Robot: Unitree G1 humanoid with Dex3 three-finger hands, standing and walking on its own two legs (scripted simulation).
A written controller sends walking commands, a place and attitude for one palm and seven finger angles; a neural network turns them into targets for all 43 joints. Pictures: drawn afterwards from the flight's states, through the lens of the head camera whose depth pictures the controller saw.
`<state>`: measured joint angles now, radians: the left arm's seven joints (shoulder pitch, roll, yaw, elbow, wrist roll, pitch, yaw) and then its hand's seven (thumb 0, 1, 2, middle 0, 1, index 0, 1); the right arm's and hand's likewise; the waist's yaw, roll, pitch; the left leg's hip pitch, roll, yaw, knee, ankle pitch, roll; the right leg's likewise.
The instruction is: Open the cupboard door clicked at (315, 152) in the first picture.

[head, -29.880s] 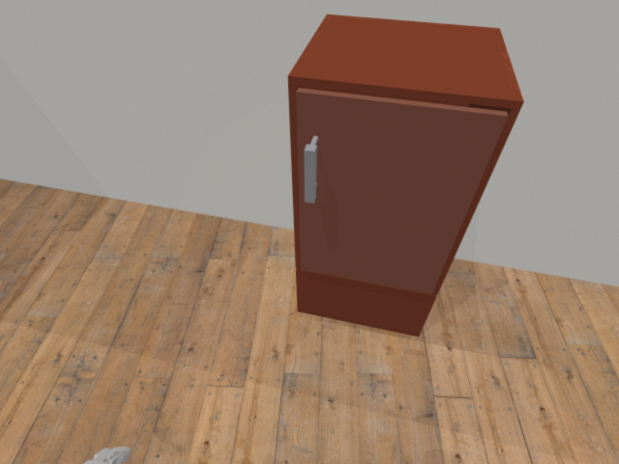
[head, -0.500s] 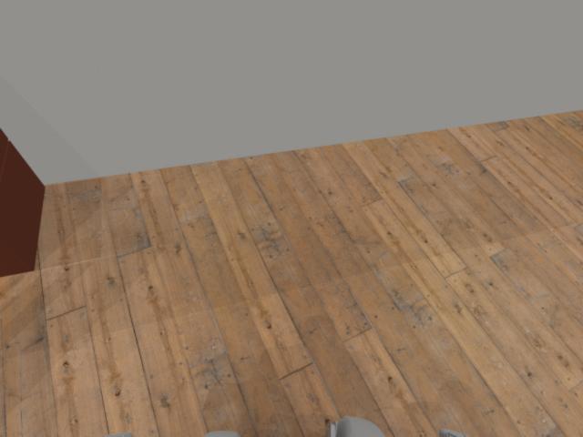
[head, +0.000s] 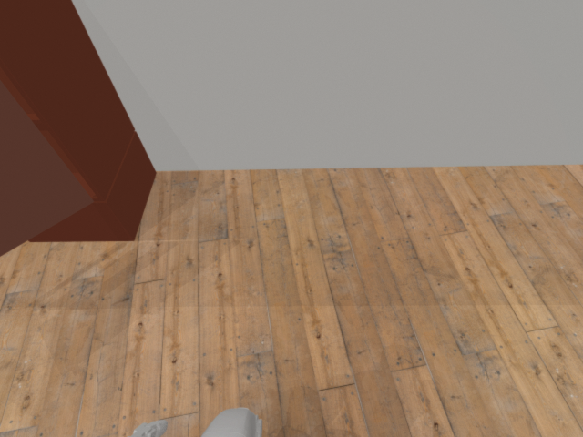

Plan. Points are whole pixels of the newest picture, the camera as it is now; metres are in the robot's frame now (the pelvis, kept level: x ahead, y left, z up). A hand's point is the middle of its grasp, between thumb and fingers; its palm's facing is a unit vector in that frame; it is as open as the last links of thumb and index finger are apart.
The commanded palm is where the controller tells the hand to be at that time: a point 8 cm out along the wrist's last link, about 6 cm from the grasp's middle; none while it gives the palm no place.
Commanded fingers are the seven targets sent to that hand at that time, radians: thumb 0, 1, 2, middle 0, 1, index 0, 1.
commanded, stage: turn to face it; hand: left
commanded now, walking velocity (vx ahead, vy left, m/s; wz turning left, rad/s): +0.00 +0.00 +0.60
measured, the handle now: out of the picture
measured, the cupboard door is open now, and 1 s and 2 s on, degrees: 44 44 44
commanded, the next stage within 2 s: take the last steps up to it in 1.08 s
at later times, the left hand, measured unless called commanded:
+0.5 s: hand out of the picture +0.04 +0.27 -0.17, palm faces +0.31 -0.92 -0.24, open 7.4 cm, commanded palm none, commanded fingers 0.00 0.90 0.90 -0.20 -0.30 -0.20 -0.30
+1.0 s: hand out of the picture -0.02 +0.18 -0.16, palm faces +0.55 -0.80 -0.24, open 7.4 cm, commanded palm none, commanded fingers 0.00 0.90 0.90 -0.20 -0.30 -0.20 -0.30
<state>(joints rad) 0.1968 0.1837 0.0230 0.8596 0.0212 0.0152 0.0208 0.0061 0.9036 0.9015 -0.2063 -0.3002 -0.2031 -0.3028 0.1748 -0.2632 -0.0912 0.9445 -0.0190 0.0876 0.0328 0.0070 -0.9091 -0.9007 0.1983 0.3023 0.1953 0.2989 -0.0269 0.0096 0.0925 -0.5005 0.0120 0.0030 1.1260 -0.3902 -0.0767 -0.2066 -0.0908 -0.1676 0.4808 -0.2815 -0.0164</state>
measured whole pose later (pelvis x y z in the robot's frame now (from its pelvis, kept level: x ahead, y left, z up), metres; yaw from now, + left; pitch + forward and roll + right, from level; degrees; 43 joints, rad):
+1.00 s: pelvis +0.02 -0.02 +0.00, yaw +34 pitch +0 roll +2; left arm 0.22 0.18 0.02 0.88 0.02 0.01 0.02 0.01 0.90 0.90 -0.21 -0.30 -0.20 -0.30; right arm 0.18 -0.26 -0.08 0.97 -0.02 0.09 0.03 0.01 -0.91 -0.90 0.20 0.30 0.19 0.30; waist -0.02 0.00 0.09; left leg -0.46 0.02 0.00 1.03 -0.41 -0.08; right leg -0.18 -0.09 -0.16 0.48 -0.29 -0.01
